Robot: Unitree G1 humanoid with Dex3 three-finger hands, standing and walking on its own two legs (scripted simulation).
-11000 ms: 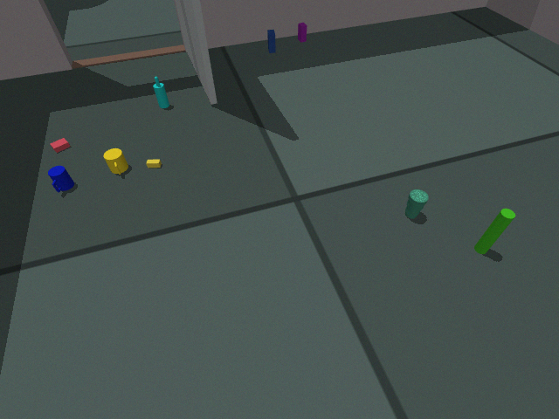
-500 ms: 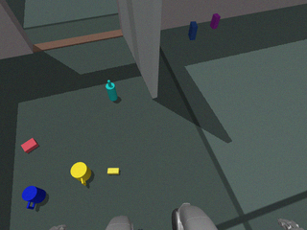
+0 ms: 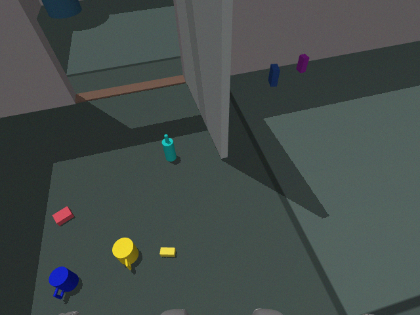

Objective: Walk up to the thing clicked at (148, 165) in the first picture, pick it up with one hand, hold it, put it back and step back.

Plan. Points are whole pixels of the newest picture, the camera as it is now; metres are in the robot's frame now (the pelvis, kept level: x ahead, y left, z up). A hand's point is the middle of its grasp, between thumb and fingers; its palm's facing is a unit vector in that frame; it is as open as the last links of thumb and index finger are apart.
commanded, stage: walk up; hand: left
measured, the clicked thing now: (167, 252) +0.49 +0.24 -0.74
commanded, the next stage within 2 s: stand in 1.14 s
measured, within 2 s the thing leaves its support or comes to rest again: neither
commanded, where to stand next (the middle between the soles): +0.10 -0.01 m, yaw +1 degrees
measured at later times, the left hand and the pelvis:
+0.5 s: hand out of the picture +0.09 +0.25 -0.14, palm faces -0.03 -0.89 -0.46, open 7.4 cm; pelvis +0.02 -0.03 -0.01, yaw -1 degrees
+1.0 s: hand out of the picture +0.08 +0.29 -0.15, palm faces -0.01 -0.92 -0.39, open 7.4 cm; pelvis +0.02 +0.00 +0.00, yaw +2 degrees
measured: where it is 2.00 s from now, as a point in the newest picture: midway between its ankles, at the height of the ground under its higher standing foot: outside the picture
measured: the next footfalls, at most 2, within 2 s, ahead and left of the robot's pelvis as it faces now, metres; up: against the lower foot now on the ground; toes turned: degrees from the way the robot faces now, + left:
right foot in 0.42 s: +0.17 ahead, -0.16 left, +0.00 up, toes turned -3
left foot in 0.76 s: +0.02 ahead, +0.14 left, +0.00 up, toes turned +3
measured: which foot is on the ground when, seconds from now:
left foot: down 0.00-0.44, up 0.46-0.74, down 0.76-1.00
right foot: down 0.00-0.12, up 0.14-0.40, down 0.42-0.78, up 0.80-1.00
